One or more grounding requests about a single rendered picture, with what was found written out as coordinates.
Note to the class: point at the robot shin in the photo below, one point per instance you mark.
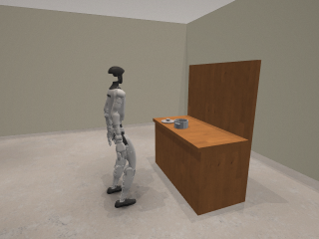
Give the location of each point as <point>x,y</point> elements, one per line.
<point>127,182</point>
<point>118,171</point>

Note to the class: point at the right robot hand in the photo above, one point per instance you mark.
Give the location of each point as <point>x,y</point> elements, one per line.
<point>121,148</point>

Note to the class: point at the left robot upper arm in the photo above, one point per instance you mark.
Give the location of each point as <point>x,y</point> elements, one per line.
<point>106,108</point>

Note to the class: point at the robot left forearm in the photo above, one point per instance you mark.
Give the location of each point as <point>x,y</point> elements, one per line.
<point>108,121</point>

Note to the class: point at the table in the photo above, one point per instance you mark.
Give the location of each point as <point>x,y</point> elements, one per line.
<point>208,162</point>

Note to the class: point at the robot right shin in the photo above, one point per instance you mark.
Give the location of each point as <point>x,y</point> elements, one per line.
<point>127,182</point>

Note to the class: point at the left robot hand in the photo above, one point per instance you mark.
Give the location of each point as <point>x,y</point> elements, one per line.
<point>109,136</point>

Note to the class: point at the lid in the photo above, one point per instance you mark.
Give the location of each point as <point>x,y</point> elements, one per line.
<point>167,121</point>

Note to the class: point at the robot right forearm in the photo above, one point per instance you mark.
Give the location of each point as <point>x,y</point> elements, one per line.
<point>116,127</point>

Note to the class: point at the right robot upper arm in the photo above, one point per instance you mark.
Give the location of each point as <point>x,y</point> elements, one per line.
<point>119,96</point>

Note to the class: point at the pot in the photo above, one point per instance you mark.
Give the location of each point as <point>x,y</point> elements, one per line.
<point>180,123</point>

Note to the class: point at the robot left shin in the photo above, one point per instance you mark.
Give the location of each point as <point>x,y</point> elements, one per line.
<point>118,171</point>

